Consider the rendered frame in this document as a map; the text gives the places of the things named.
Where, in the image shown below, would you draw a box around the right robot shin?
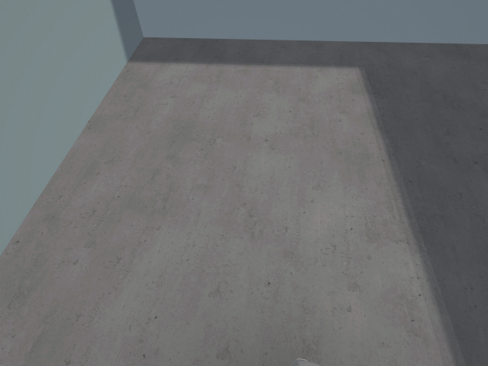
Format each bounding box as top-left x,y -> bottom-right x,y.
292,358 -> 307,364

